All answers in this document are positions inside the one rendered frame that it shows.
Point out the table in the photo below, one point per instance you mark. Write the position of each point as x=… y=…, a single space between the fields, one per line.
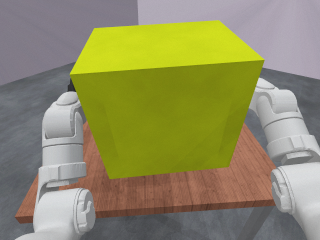
x=246 y=183

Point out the left robot upper arm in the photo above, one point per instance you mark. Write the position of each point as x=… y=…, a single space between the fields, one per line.
x=63 y=215

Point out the right robot upper arm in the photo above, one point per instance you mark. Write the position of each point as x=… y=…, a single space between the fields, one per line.
x=296 y=190

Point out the left robot forearm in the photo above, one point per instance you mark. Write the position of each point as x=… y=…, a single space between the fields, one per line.
x=62 y=142

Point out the right robot forearm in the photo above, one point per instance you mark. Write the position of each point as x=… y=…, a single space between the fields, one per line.
x=289 y=141

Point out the robot left hand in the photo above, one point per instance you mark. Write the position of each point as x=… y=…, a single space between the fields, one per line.
x=70 y=87

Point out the carton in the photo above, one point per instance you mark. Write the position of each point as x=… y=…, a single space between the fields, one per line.
x=165 y=98

